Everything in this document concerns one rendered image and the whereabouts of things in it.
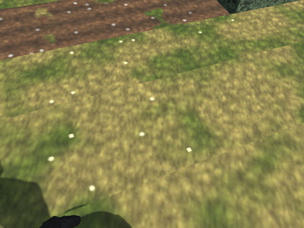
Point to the robot left hand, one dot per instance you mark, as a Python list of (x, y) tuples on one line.
[(62, 222)]

